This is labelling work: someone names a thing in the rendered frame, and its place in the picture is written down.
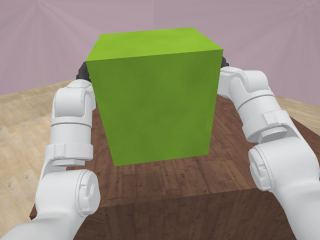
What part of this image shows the robot right hand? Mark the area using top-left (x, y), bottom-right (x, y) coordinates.
top-left (221, 56), bottom-right (229, 68)

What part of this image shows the left robot upper arm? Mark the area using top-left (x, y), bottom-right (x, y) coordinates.
top-left (0, 169), bottom-right (101, 240)

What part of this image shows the carton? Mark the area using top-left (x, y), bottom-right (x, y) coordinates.
top-left (85, 27), bottom-right (224, 166)

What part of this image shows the pedestal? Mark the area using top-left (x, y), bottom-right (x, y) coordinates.
top-left (29, 94), bottom-right (320, 240)

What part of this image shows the robot left hand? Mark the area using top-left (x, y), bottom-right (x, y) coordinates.
top-left (76, 62), bottom-right (96, 100)

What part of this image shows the left robot forearm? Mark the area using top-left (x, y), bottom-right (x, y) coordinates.
top-left (35, 79), bottom-right (96, 212)

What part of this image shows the right robot upper arm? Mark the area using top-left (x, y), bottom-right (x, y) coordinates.
top-left (248, 136), bottom-right (320, 240)

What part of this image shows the right robot forearm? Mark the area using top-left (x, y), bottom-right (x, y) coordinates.
top-left (217, 66), bottom-right (320, 179)

